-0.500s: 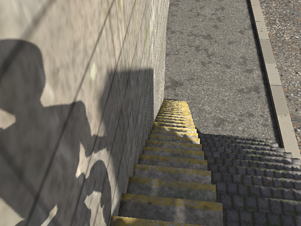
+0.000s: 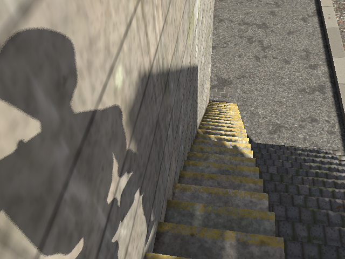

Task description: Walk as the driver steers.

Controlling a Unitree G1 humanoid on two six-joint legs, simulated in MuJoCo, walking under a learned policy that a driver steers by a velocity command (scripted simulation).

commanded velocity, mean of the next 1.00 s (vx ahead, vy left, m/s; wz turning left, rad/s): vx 0.52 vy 0.00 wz -0.13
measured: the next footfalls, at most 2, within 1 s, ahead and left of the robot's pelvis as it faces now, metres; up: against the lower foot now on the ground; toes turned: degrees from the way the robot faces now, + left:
right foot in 0.14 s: +0.17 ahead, -0.16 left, -0.21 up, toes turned -7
left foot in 0.76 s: -0.01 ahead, +0.12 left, +0.00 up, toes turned -26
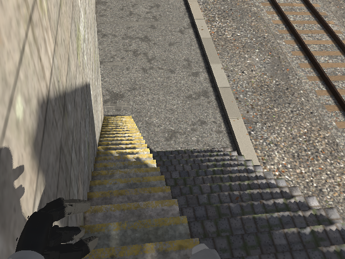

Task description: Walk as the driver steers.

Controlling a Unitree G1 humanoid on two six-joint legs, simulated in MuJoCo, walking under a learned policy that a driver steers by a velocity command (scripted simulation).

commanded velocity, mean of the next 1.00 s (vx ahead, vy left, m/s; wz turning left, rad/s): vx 0.99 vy -0.06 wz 0.22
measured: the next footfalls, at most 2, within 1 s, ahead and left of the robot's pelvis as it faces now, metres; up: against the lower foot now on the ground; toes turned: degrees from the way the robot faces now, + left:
right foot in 0.32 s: +0.15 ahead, -0.19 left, -0.21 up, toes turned +9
left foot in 0.76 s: +0.41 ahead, +0.06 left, -0.41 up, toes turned +6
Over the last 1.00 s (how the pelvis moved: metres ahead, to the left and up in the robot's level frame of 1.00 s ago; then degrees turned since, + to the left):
0.02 0.00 0.03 -5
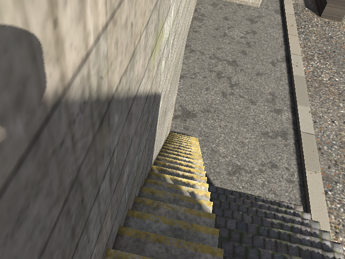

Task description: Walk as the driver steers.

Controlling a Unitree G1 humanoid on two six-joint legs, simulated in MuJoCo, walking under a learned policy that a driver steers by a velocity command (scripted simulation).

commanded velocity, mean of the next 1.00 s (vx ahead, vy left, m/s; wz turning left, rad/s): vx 0.54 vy -0.10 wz -0.31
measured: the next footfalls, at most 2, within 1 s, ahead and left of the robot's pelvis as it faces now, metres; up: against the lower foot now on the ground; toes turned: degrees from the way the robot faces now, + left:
right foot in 0.12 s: +0.12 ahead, -0.16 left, -0.21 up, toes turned +3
left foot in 0.44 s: +0.47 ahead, +0.01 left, -0.41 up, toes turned +3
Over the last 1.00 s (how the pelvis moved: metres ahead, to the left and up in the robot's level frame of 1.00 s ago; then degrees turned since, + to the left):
0.50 -0.07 -0.41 8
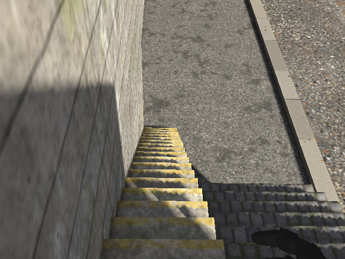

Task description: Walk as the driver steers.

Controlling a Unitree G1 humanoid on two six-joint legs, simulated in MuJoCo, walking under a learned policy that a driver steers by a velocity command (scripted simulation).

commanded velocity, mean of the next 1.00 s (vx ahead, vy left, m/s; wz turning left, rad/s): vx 0.02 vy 0.00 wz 0.28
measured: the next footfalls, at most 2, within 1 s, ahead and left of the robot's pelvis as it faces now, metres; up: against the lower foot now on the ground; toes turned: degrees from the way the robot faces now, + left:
left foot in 0.08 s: +0.15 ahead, +0.17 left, -0.03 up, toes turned -8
left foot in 0.36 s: +0.20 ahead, +0.21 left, -0.21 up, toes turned -9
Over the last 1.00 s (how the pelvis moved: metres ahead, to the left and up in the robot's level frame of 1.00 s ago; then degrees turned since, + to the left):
0.60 -0.11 -0.60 -17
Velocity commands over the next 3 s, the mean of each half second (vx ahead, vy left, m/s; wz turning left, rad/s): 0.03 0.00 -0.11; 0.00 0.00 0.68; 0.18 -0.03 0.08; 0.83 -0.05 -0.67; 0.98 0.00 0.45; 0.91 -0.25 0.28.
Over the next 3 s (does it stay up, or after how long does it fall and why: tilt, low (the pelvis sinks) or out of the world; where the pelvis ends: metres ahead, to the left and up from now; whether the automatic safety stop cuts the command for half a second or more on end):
stays up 1.01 0.17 -0.82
